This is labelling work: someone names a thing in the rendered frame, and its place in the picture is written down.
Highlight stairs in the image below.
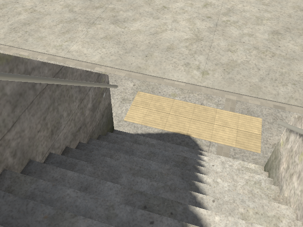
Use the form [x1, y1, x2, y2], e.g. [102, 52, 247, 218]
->
[0, 130, 303, 227]

